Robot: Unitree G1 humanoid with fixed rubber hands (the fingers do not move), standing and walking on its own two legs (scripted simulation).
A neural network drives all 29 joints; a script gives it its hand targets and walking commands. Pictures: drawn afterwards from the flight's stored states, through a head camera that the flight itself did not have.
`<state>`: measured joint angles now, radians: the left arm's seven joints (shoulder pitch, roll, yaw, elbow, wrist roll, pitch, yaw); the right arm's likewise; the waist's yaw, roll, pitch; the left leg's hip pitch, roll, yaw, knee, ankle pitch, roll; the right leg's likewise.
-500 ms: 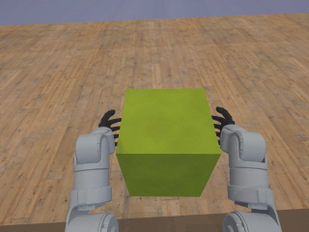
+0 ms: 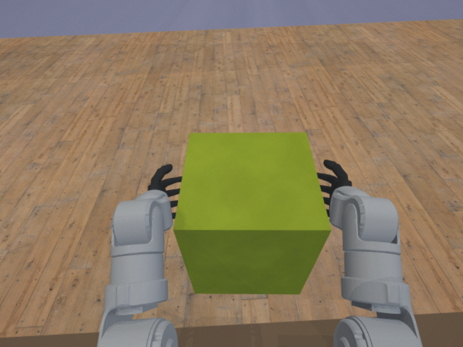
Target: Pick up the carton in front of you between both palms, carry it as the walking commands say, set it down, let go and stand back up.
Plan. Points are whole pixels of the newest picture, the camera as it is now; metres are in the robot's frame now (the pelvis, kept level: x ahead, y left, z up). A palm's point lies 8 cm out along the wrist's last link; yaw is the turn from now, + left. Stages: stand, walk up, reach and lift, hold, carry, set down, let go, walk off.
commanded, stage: carry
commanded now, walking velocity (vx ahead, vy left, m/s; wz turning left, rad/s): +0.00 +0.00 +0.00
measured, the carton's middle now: (247, 217) +0.36 +0.00 +0.06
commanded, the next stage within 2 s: none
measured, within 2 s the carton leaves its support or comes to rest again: neither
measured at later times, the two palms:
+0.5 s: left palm (157, 200) +0.34 +0.15 +0.13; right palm (335, 194) +0.35 -0.15 +0.13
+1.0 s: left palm (173, 136) +0.55 +0.16 +0.11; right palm (304, 131) +0.55 -0.14 +0.12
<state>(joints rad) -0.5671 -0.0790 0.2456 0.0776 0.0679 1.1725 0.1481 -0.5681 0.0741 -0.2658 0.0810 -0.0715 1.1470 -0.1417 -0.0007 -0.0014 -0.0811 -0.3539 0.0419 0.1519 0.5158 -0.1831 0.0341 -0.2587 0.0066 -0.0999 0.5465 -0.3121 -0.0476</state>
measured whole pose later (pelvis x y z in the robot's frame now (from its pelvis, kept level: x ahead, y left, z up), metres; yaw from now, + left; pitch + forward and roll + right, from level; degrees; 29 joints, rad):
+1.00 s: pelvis +0.21 +0.02 +0.00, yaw +1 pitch +5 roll +0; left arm -0.53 -0.10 0.25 -0.06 0.06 1.15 0.16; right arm -0.55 0.08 -0.24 0.01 -0.02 1.09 -0.16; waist -0.07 -0.01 -0.06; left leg -0.08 -0.01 0.10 0.42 -0.42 0.04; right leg -0.64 -0.04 -0.10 0.64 -0.08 -0.04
